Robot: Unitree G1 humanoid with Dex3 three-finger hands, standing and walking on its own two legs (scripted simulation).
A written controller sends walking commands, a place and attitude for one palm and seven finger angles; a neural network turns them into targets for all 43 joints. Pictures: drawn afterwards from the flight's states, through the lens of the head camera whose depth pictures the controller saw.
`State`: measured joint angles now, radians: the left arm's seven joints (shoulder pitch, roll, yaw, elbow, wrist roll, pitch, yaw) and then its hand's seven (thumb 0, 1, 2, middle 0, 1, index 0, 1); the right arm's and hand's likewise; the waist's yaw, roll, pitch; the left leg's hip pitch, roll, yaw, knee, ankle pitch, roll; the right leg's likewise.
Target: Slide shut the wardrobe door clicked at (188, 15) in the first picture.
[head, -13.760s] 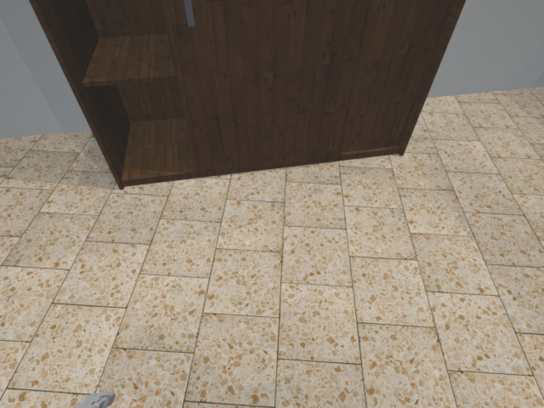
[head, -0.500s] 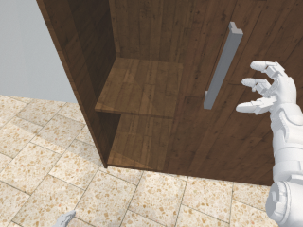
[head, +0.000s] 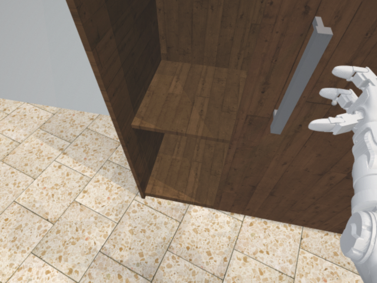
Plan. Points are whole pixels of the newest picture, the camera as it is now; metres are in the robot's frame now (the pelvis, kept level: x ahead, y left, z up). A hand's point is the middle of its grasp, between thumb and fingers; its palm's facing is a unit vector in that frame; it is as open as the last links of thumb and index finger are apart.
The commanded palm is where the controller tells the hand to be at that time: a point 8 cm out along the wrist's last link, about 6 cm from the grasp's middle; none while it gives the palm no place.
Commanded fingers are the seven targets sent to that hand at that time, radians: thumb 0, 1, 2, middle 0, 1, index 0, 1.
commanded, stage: move the hooked fingers beside the handle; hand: right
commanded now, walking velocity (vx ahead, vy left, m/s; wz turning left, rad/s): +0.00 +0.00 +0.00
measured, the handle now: (293, 83) +0.52 -0.14 +0.16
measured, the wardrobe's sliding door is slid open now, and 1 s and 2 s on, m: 0.38 0.38 0.38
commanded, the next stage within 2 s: feel for the door with the fingertips in 0.50 s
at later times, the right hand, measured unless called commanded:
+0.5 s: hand (334, 104) +0.46 -0.21 +0.16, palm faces +0.06 +1.00 +0.01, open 13.9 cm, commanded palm +0.43 -0.25 +0.16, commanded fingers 0.00 0.50 -0.30 0.30 1.20 0.30 1.20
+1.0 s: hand (310, 100) +0.47 -0.17 +0.16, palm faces +0.04 +1.00 +0.01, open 13.9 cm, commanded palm +0.44 -0.22 +0.16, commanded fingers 0.00 0.50 -0.30 0.30 1.20 0.30 1.20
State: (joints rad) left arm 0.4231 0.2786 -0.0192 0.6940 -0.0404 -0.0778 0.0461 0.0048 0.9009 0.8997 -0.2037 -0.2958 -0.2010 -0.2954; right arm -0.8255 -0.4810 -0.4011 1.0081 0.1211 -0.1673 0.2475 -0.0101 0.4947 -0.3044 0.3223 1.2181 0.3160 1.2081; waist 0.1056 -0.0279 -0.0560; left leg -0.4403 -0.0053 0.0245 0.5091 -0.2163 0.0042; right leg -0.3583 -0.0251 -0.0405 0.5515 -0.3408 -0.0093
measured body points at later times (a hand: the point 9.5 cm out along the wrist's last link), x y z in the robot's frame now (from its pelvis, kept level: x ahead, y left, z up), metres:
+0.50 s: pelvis +0.00 +0.00 +0.00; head +0.04 +0.00 +0.45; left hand +0.07 +0.26 -0.11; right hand +0.45 -0.26 +0.17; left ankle +0.02 +0.12 -0.73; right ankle -0.05 -0.11 -0.73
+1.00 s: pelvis +0.00 +0.00 +0.00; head +0.04 +0.00 +0.45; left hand +0.05 +0.26 -0.12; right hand +0.46 -0.22 +0.16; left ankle +0.02 +0.12 -0.73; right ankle -0.05 -0.11 -0.73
